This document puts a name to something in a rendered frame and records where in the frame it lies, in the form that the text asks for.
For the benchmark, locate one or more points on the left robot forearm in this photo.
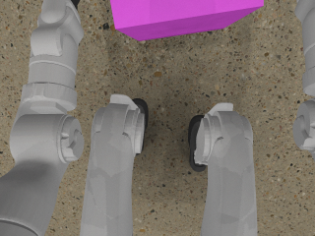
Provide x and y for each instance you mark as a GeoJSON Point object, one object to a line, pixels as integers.
{"type": "Point", "coordinates": [53, 61]}

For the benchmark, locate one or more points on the right robot upper arm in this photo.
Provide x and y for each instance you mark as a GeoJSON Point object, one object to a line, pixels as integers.
{"type": "Point", "coordinates": [303, 128]}

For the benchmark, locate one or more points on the robot left thigh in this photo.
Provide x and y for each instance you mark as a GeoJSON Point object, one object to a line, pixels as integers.
{"type": "Point", "coordinates": [107, 205]}

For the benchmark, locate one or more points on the right robot shin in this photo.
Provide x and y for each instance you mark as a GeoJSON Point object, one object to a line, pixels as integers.
{"type": "Point", "coordinates": [223, 106]}

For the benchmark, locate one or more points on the carton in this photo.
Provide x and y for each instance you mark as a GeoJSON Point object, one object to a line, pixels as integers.
{"type": "Point", "coordinates": [153, 19]}

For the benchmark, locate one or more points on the left robot upper arm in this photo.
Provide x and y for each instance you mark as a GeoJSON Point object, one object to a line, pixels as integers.
{"type": "Point", "coordinates": [42, 145]}

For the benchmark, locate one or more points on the right robot forearm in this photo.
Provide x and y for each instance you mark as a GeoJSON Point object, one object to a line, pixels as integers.
{"type": "Point", "coordinates": [305, 12]}

